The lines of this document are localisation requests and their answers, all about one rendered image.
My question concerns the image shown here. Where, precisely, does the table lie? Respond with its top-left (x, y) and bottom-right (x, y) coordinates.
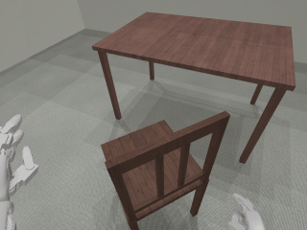
top-left (92, 11), bottom-right (296, 164)

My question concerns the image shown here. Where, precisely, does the left robot forearm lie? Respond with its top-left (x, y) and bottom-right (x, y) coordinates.
top-left (0, 200), bottom-right (17, 230)

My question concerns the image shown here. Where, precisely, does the robot right hand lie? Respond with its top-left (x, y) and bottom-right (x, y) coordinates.
top-left (228, 193), bottom-right (266, 230)

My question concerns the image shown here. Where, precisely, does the chair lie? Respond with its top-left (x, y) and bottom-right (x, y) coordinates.
top-left (101, 111), bottom-right (230, 230)

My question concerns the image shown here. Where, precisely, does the robot left hand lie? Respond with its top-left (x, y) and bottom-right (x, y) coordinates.
top-left (0, 114), bottom-right (38, 201)

